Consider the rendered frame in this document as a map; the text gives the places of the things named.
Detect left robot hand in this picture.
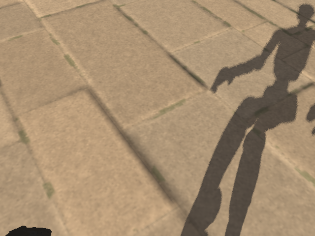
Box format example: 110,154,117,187
5,225,52,236

